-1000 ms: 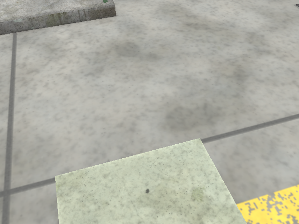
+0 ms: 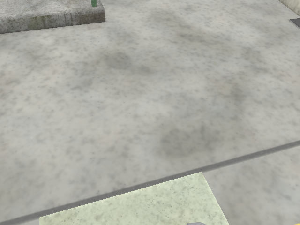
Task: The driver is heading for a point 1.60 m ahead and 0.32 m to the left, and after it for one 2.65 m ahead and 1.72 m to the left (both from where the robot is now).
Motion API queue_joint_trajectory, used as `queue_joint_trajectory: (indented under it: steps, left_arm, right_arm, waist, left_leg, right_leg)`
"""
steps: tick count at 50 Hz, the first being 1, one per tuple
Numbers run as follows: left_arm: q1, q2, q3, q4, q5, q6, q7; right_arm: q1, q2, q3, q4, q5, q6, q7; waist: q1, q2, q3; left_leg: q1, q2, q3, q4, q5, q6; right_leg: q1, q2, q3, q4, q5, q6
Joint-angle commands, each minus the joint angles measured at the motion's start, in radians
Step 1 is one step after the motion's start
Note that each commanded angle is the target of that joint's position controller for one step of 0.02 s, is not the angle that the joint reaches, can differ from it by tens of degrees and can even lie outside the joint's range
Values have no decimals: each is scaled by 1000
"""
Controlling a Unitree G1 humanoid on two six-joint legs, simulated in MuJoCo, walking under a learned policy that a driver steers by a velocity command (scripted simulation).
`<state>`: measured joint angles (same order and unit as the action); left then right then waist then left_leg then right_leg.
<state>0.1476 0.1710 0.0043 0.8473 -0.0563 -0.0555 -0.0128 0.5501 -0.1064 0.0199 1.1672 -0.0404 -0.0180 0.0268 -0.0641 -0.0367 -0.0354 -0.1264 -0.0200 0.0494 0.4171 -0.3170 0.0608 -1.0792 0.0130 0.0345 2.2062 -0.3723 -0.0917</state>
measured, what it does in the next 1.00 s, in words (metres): climbs: right foot 0.18 m higher, then left foot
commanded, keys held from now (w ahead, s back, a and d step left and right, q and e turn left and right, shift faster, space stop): w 1.00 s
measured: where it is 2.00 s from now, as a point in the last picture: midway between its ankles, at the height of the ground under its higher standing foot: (137, 141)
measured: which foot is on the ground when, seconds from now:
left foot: down 0.00-0.24, up 0.26-0.64, down 0.66-1.00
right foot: up 0.00-0.18, down 0.20-0.66, up 0.68-1.00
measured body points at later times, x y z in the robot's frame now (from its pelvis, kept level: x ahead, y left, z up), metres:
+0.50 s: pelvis +0.26 -0.01 +0.15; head +0.26 -0.03 +0.60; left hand +0.33 +0.25 +0.03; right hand +0.44 -0.21 +0.05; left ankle +0.33 +0.09 -0.48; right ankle +0.24 -0.09 -0.56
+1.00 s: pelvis +0.49 +0.02 +0.18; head +0.49 +0.04 +0.63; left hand +0.63 +0.26 +0.07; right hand +0.52 -0.22 +0.06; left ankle +0.45 +0.07 -0.56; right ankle +0.54 -0.08 -0.50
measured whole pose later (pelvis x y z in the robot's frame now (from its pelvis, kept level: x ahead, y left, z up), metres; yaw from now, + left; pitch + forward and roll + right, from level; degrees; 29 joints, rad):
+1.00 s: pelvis +0.49 +0.02 +0.18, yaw +0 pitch -1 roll +0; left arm 0.26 0.24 0.00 0.68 -0.03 -0.08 -0.03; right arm 0.46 -0.22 0.02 0.73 0.03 -0.09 0.05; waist -0.03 -0.03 -0.01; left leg -0.05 -0.05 0.19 0.29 -0.24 0.10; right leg -0.52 -0.08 -0.14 0.95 -0.30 -0.03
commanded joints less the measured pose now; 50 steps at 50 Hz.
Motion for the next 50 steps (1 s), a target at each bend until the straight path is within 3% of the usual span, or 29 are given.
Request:
queue_joint_trajectory:
  steps: [1, 3, 6, 7, 9, 10, 11, 12, 13, 14, 15, 16, 18, 19, 20, 21, 24, 25, 28, 30, 32, 33, 34, 35, 36, 39, 43, 48, 50]
  left_arm:
    - [-67, -108, -71, -141, 11, 7, 0]
    - [-195, -72, -94, -248, 36, -17, -13]
    - [-435, -73, -127, -374, 55, -34, 6]
    - [-336, -56, -114, -352, 33, -40, 2]
    - [-152, 39, -65, -309, 22, -36, -19]
    - [-33, 104, -36, -292, 19, -32, -36]
    - [154, 185, -7, -220, 46, -27, -57]
    - [273, 246, 31, -210, 53, -43, -129]
    - [303, 246, 68, -176, -24, -81, -116]
    - [120, 234, 74, -306, -67, -121, -119]
    - [86, 219, 73, -303, -110, -141, -116]
    - [78, 192, 77, -253, -126, -149, -121]
    - [-16, 80, 60, -182, -82, -135, -102]
    - [-49, 27, 44, -152, -48, -118, -103]
    - [-49, 12, 40, -134, -29, -101, -96]
    - [-47, 64, 48, -133, -18, -86, -93]
    - [77, 170, 61, -125, 17, -78, -71]
    - [138, 190, 63, -115, 23, -92, -65]
    - [198, 216, 57, -136, 45, -110, -34]
    - [173, 218, 51, -158, 52, -98, -22]
    - [151, 208, 41, -184, 70, -85, -12]
    - [158, 182, 32, -206, 75, -75, -7]
    - [240, 146, 28, -243, 47, -69, -12]
    - [302, 243, 59, -205, 14, -56, -15]
    - [275, 274, 71, -199, 4, -48, -13]
    - [179, 157, 27, -216, 40, -31, -3]
    - [156, 160, 26, -229, 23, -47, 0]
    - [117, 116, 4, -230, 21, -40, -13]
    - [51, 124, 1, -240, 34, -37, -24]
  right_arm:
    - [-1, -52, 21, -37, -6, -2, -9]
    - [-53, -64, 31, -69, 18, -13, -24]
    - [172, -123, 17, -11, 76, -14, -73]
    - [136, -163, 18, -31, 76, -28, -71]
    - [162, -261, -2, -35, 40, -15, -78]
    - [104, -295, -16, -36, 19, -4, -85]
    - [34, -309, -29, -70, 7, -8, -95]
    - [-5, -234, -48, -141, -59, -33, -62]
    - [-8, -88, -18, -64, -47, -44, -27]
    - [88, -72, -22, -97, -71, -56, -14]
    - [-28, -79, -12, -177, -73, -70, -16]
    - [-102, -48, 7, -290, -56, -83, -24]
    - [-188, 4, 54, -399, -21, -83, -10]
    - [-157, 12, 73, -411, 7, -81, 7]
    - [-158, -35, 71, -409, 42, -82, 7]
    - [-204, -98, 67, -441, 74, -89, 10]
    - [-426, -158, 51, -609, 119, -117, 44]
    - [-459, -146, 49, -622, 120, -125, 53]
    - [-370, -145, 42, -593, 65, -130, 48]
    - [-359, -165, 27, -580, 63, -122, 64]
    - [-239, -195, 6, -544, 52, -112, 69]
    - [-183, -247, -11, -547, 56, -111, 64]
    - [-144, -260, -9, -561, 80, -113, 72]
    - [-87, -266, -37, -545, 101, -96, 97]
    - [-103, -245, -37, -547, 105, -93, 100]
    - [-214, -232, -52, -542, 75, -123, 65]
    - [-205, -175, -28, -532, 74, -117, 27]
    - [-168, -241, -35, -527, 73, -92, 17]
    - [-186, -258, -34, -540, 62, -87, 19]
  waist:
    - [54, 99, 248]
    - [75, 74, 235]
    - [-10, 96, 55]
    - [58, 182, 6]
    - [183, 375, -141]
    - [268, 456, -189]
    - [340, 397, -311]
    - [260, -38, -260]
    - [307, -293, -141]
    - [224, -185, -79]
    - [186, -64, -66]
    - [93, 88, -84]
    - [-22, 191, 45]
    - [-87, 161, 85]
    - [-87, 91, 108]
    - [-78, 8, 133]
    - [15, -132, -25]
    - [55, -172, -26]
    - [71, -87, -35]
    - [51, -40, 50]
    - [0, 7, 18]
    - [-11, 81, -54]
    - [43, 263, -149]
    - [-11, 375, -132]
    - [-3, 273, -72]
    - [89, 41, 15]
    - [101, 93, -5]
    - [83, 141, -40]
    - [56, 97, 1]
  left_leg:
    - [-134, 271, -225, -229, 74, 124]
    - [-311, 157, -92, -294, 95, 75]
    - [-248, 209, -112, -506, 433, 101]
    - [-153, 224, -73, -441, 942, 107]
    - [227, 273, -53, -184, 1889, 120]
    - [342, 295, -52, -16, 2090, 115]
    - [261, 291, -58, 214, 2122, 132]
    - [-42, 53, 139, 741, 1372, 34]
    - [-413, -56, 2, 1451, -79, 123]
    - [-562, 61, -114, 1890, -107, 135]
    - [-692, 69, -82, 2074, -110, 116]
    - [-744, 41, -75, 2045, -122, 105]
    - [-814, 81, -27, 1824, -125, 18]
    - [-815, 111, -11, 1633, -163, -28]
    - [-774, 126, -9, 1453, -195, -68]
    - [-765, 129, 12, 1231, -155, -108]
    - [-493, 129, 102, 564, 155, -136]
    - [-374, 108, 125, 421, 143, -108]
    - [-246, 31, 151, 387, 190, -21]
    - [-252, 40, 130, 283, 174, 19]
    - [-117, 37, 110, 187, 135, 31]
    - [-7, 158, 0, 138, 143, 17]
    - [210, 427, -405, -26, 78, 42]
    - [280, 439, -635, -152, -28, 132]
    - [247, 406, -568, -151, -8, 139]
    - [-29, 318, -308, -114, 284, 167]
    - [-23, 264, -149, -217, 411, 178]
    - [1, 225, -9, -266, 458, 187]
    - [22, 210, -11, -259, 420, 200]
  right_leg:
    - [-399, -17, 28, 222, 20, 12]
    - [-223, -69, -103, -225, 146, 33]
    - [215, -96, -292, -685, 139, 44]
    - [366, -46, -335, -787, 64, 8]
    - [446, 55, -319, -898, -137, -38]
    - [511, 54, -204, -1042, -122, -71]
    - [731, -18, 35, -1110, -72, -130]
    - [768, -141, 339, -1129, -446, -174]
    - [730, -247, 722, -1551, -757, -252]
    - [610, -324, 939, -1722, -563, -315]
    - [606, -350, 893, -1734, -407, -313]
    - [678, -334, 818, -1772, -373, -252]
    - [605, -257, 513, -1697, -128, -123]
    - [552, -208, 328, -1651, -91, -79]
    - [503, -166, 193, -1644, -42, -49]
    - [496, -135, 95, -1702, 7, -50]
    - [623, -76, -94, -1851, 262, -53]
    - [633, -92, -104, -1866, 345, -50]
    - [809, -168, -42, -1834, 559, -39]
    - [857, -171, -29, -1789, 528, -22]
    - [875, -147, -51, -1597, 576, 3]
    - [837, -97, -107, -1405, 366, 18]
    - [609, 12, -192, -1128, -278, 45]
    - [366, 36, -194, -901, -340, 37]
    - [297, -31, -167, -802, -272, 45]
    - [414, -91, -90, -823, -151, 71]
    - [511, -92, -119, -1130, -108, 111]
    - [687, -84, -182, -1232, 148, 66]
    - [664, -57, -249, -1171, 125, 24]
Next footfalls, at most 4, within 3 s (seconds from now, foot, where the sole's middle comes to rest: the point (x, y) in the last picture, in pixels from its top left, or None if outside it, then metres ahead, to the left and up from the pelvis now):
0.20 right None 0.28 -0.10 -0.60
0.66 left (120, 222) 0.49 0.08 -0.60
1.18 right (155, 200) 0.57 -0.06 -0.60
1.68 left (116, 147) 0.97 0.11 -0.78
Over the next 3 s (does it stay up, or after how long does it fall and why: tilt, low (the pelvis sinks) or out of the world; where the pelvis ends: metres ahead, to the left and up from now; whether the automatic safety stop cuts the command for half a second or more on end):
stays up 1.19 0.10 0.00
